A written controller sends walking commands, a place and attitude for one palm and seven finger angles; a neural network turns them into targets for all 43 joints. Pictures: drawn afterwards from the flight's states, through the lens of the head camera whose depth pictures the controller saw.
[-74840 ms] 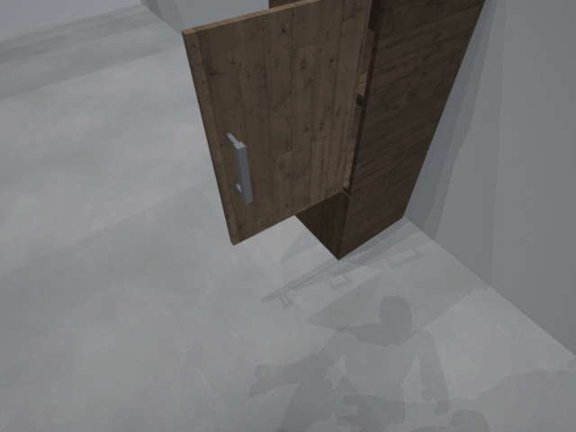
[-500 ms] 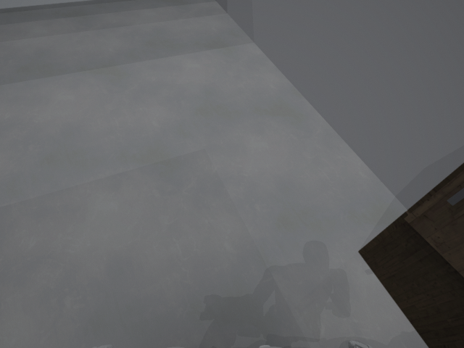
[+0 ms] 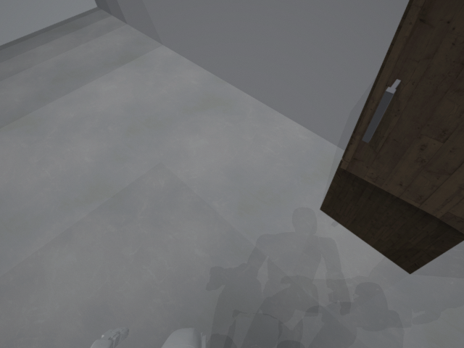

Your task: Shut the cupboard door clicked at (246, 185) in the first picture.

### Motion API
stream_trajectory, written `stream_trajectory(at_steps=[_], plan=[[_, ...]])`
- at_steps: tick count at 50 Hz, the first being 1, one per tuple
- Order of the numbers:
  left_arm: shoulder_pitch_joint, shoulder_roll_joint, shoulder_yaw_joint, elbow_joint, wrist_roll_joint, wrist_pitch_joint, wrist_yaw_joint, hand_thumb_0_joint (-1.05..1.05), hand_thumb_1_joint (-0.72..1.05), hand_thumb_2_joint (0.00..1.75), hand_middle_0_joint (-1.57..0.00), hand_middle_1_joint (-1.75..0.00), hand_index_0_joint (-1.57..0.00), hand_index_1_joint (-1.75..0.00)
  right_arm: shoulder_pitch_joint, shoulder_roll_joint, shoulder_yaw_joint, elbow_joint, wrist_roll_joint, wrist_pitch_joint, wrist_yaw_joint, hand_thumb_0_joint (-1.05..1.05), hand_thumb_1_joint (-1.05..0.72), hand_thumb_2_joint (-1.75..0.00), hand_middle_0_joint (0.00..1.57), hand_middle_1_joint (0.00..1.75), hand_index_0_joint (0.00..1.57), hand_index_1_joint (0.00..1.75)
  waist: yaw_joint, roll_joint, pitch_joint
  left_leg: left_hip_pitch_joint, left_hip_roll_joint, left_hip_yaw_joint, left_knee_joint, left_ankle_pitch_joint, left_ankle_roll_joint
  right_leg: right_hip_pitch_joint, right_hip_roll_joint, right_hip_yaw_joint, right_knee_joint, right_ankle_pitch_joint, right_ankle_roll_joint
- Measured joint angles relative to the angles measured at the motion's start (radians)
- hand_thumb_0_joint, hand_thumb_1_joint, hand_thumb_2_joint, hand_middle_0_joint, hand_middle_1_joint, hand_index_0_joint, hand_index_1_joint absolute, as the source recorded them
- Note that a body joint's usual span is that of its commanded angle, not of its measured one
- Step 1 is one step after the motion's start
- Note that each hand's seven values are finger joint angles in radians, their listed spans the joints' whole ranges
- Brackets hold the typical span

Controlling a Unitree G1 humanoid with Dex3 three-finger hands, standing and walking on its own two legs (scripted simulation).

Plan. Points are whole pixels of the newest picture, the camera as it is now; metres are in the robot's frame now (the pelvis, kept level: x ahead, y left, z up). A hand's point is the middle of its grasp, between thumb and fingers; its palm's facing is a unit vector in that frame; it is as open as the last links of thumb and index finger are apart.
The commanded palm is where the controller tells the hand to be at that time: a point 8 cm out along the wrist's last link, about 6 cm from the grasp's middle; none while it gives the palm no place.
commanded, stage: turn to face it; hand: left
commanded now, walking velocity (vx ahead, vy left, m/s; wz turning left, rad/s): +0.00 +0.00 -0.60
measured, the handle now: (380, 112) +0.66 -0.35 -0.04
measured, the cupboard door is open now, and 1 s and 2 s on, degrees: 6 6 6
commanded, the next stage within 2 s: take the last steps up to it in 1.06 s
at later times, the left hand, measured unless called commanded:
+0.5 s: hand (125, 337) +0.16 +0.24 -0.16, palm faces -0.24 -0.95 -0.20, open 7.4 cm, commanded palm none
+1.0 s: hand (181, 312) +0.20 +0.13 -0.15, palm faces -0.49 -0.84 -0.22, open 7.4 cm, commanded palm none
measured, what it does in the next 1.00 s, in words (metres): steps on the spot, turning right: left foot, then right foot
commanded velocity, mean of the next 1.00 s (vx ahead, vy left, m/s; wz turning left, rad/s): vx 0.00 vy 0.00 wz -0.48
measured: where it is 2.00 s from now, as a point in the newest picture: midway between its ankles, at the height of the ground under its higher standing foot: outside the picture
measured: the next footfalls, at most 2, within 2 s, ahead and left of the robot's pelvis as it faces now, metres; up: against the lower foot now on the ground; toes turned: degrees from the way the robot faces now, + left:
left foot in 0.30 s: +0.09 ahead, +0.14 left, +0.00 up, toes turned -7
right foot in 0.72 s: +0.00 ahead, -0.11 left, +0.00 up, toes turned -29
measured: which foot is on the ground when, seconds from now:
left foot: up 0.00-0.28, down 0.30-0.72, up 0.74-1.00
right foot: down 0.00-0.30, up 0.32-0.70, down 0.72-1.00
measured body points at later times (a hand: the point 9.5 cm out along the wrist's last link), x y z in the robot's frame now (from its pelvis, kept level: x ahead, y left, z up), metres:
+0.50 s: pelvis +0.03 +0.04 +0.01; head +0.08 +0.06 +0.46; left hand +0.17 +0.29 -0.15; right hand +0.04 -0.22 -0.11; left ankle +0.05 +0.15 -0.73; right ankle -0.05 -0.09 -0.64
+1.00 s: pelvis +0.03 +0.00 +0.01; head +0.06 -0.02 +0.45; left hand +0.23 +0.17 -0.13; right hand -0.05 -0.25 -0.14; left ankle +0.09 +0.13 -0.69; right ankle -0.03 -0.09 -0.73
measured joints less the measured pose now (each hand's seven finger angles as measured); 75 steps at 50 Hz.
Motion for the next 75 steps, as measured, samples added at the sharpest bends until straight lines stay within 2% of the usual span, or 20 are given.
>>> stream_trajectory(at_steps=[5,11,14,16,18,20,24,33,36,39,43,49,52,54,56,58,61,64,69,75], plan=[[0.025,-0.001,-0.005,0.012,0.002,0.002,0.002,0.01,0.9,0.9,-0.2,-0.3,-0.2,-0.3,-0.029,0.015,0.004,-0.031,-0.001,-0.01,0.009,0.01,-0.91,-0.9,0.2,0.29,0.2,0.3,0.003,-0.035,-0.011,-0.046,-0.018,-0.037,-0.05,0.087,-0.017,0.021,0.013,0.051,-0.073,0.044,-0.003],[0.046,0.002,-0.001,0.02,0.009,0.007,-0.002,0.01,0.9,0.9,-0.21,-0.3,-0.2,-0.3,-0.057,0.031,0.01,-0.049,0.005,-0.017,0.008,0.01,-0.91,-0.9,0.2,0.29,0.2,0.3,0.027,-0.061,-0.024,0.024,-0.049,-0.044,-0.268,0.064,-0.013,0.01,0.033,0.111,-0.063,0.039,0.013],[0.056,0.015,0.007,0.026,0.006,0.016,0.0,0.01,0.9,0.9,-0.21,-0.3,-0.2,-0.3,-0.061,0.042,0.019,-0.061,0.011,-0.034,0.005,0.01,-0.91,-0.9,0.2,0.29,0.2,0.3,0.036,-0.08,-0.033,0.116,-0.071,-0.035,-0.482,0.141,-0.003,-0.016,0.044,0.147,-0.016,0.014,0.034],[0.055,0.031,0.015,0.032,-0.002,0.029,0.0,0.01,0.9,0.9,-0.21,-0.3,-0.2,-0.3,-0.057,0.052,0.027,-0.066,0.006,-0.052,0.002,0.01,-0.91,-0.9,0.2,0.29,0.2,0.3,0.035,-0.095,-0.038,0.142,-0.071,-0.021,-0.544,0.181,0.047,-0.06,0.051,0.155,0.081,-0.073,0.044],[0.046,0.05,0.024,0.037,0.0,0.04,-0.003,0.01,0.9,0.9,-0.2,-0.3,-0.2,-0.3,-0.052,0.067,0.042,-0.071,-0.005,-0.056,0.001,0.01,-0.91,-0.9,0.2,0.29,0.2,0.3,0.04,-0.111,-0.027,0.154,-0.061,0.008,-0.533,0.162,0.084,-0.127,0.05,0.122,0.284,-0.188,0.05],[0.042,0.064,0.034,0.038,0.005,0.044,-0.011,0.01,0.9,0.9,-0.2,-0.3,-0.2,-0.3,-0.037,0.079,0.052,-0.074,-0.012,-0.057,-0.003,0.01,-0.91,-0.9,0.2,0.29,0.2,0.3,0.04,-0.11,-0.022,0.178,-0.042,0.028,-0.56,0.164,0.093,-0.182,0.04,0.076,0.457,-0.205,0.062],[0.03,0.078,0.044,0.03,0.004,0.049,-0.024,0.01,0.91,0.9,-0.2,-0.3,-0.2,-0.3,-0.012,0.087,0.056,-0.068,-0.015,-0.057,-0.009,0.01,-0.91,-0.9,0.2,0.29,0.2,0.3,0.038,-0.09,-0.009,0.224,-0.006,0.064,-0.62,0.187,0.09,-0.217,0.002,0.02,0.562,-0.167,0.085],[-0.012,0.055,0.033,0.018,0.004,0.05,-0.033,0.01,0.91,0.9,-0.2,-0.3,-0.19,-0.29,0.034,0.056,0.027,-0.024,-0.016,-0.048,0.003,0.01,-0.91,-0.9,0.2,0.3,0.2,0.3,0.006,-0.036,0.0,0.252,0.058,0.172,-0.576,0.142,0.058,-0.107,-0.043,-0.042,0.251,-0.119,0.069],[-0.013,0.05,0.02,0.003,0.007,0.024,-0.033,0.01,0.91,0.9,-0.2,-0.3,-0.19,-0.3,0.061,0.035,0.014,-0.011,-0.007,-0.04,0.01,0.01,-0.91,-0.9,0.2,0.3,0.2,0.3,-0.001,-0.029,-0.018,0.22,0.074,0.197,-0.473,0.087,0.034,-0.01,-0.042,-0.049,0.035,0.021,0.034],[-0.021,0.015,0.002,0.011,0.004,-0.001,-0.014,0.01,0.91,0.9,-0.2,-0.3,-0.19,-0.3,0.043,-0.002,0.003,0.011,0.001,-0.006,0.002,0.01,-0.91,-0.9,0.2,0.29,0.2,0.3,-0.006,0.017,-0.011,0.106,0.038,0.063,-0.192,-0.066,0.021,-0.026,-0.017,-0.037,0.071,-0.034,0.013],[-0.003,-0.007,-0.008,0.017,0.003,-0.001,0.005,0.01,0.9,0.9,-0.2,-0.3,-0.2,-0.3,0.021,-0.003,0.003,0.013,0.0,-0.001,0.002,0.01,-0.91,-0.9,0.2,0.29,0.2,0.3,-0.008,0.005,-0.018,-0.002,-0.013,0.001,-0.007,0.003,0.007,0.002,-0.013,-0.003,-0.011,0.008,0.014],[0.018,-0.012,-0.012,0.039,0.008,-0.001,0.006,0.01,0.9,0.9,-0.2,-0.3,-0.2,-0.3,0.013,0.033,0.014,0.001,0.001,-0.015,0.01,0.01,-0.91,-0.9,0.2,0.29,0.2,0.3,-0.002,-0.04,-0.04,0.01,-0.032,-0.017,-0.172,0.063,-0.001,0.029,-0.005,0.027,-0.075,0.039,0.012],[0.029,-0.011,-0.008,0.049,0.011,0.001,0.006,0.01,0.9,0.9,-0.21,-0.3,-0.2,-0.3,0.008,0.05,0.02,0.001,0.003,-0.022,0.007,0.01,-0.91,-0.9,0.2,0.29,0.2,0.3,0.011,-0.059,-0.049,0.072,-0.047,-0.013,-0.33,0.074,0.005,0.025,0.001,0.045,-0.06,0.029,0.02],[0.04,-0.008,-0.004,0.059,0.007,0.006,0.008,0.01,0.9,0.9,-0.21,-0.3,-0.2,-0.3,0.01,0.059,0.027,-0.001,0.005,-0.034,0.005,0.01,-0.91,-0.9,0.2,0.29,0.2,0.3,0.015,-0.069,-0.057,0.141,-0.057,-0.009,-0.486,0.162,0.012,0.013,0.008,0.058,-0.025,0.009,0.032],[0.046,0.001,0.001,0.07,-0.001,0.018,0.008,0.01,0.9,0.9,-0.21,-0.3,-0.2,-0.3,0.015,0.073,0.033,0.0,-0.001,-0.051,0.001,0.01,-0.91,-0.9,0.2,0.29,0.2,0.3,0.013,-0.084,-0.066,0.166,-0.061,0.001,-0.538,0.168,0.069,-0.02,0.011,0.065,0.05,-0.058,0.038],[0.048,0.013,0.009,0.079,-0.002,0.031,0.008,0.01,0.9,0.9,-0.2,-0.3,-0.2,-0.3,0.017,0.091,0.046,0.0,-0.011,-0.054,-0.002,0.01,-0.91,-0.9,0.2,0.29,0.2,0.3,0.017,-0.103,-0.062,0.176,-0.059,0.021,-0.533,0.15,0.093,-0.069,0.016,0.069,0.202,-0.163,0.036],[0.047,0.023,0.018,0.09,0.003,0.039,0.001,0.01,0.91,0.9,-0.2,-0.3,-0.2,-0.3,0.03,0.109,0.058,0.001,-0.019,-0.059,-0.01,0.01,-0.91,-0.9,0.2,0.29,0.2,0.3,0.015,-0.102,-0.056,0.206,-0.048,0.035,-0.582,0.169,0.093,-0.129,0.014,0.049,0.394,-0.18,0.043],[0.052,0.027,0.022,0.095,0.006,0.037,-0.011,0.01,0.91,0.9,-0.2,-0.3,-0.2,-0.3,0.045,0.115,0.061,0.012,-0.023,-0.063,-0.009,0.01,-0.91,-0.9,0.2,0.29,0.2,0.3,0.017,-0.087,-0.053,0.235,-0.033,0.048,-0.635,0.191,0.089,-0.149,-0.001,0.025,0.448,-0.153,0.048],[0.061,0.026,0.022,0.109,0.012,0.038,-0.034,0.01,0.91,0.9,-0.2,-0.3,-0.19,-0.3,0.082,0.106,0.044,0.04,-0.026,-0.075,-0.004,0.01,-0.91,-0.9,0.2,0.29,0.2,0.3,0.0,-0.062,-0.06,0.277,-0.008,0.083,-0.688,0.199,0.071,-0.133,-0.033,-0.011,0.345,-0.113,0.046],[0.042,0.016,0.017,0.11,0.014,0.013,-0.051,0.01,0.91,0.9,-0.2,-0.3,-0.19,-0.3,0.144,0.064,0.018,0.093,-0.024,-0.073,0.004,0.01,-0.91,-0.9,0.2,0.3,0.2,0.3,-0.029,-0.031,-0.064,0.298,0.031,0.104,-0.631,0.138,0.026,-0.015,-0.035,-0.048,0.017,-0.036,0.025]])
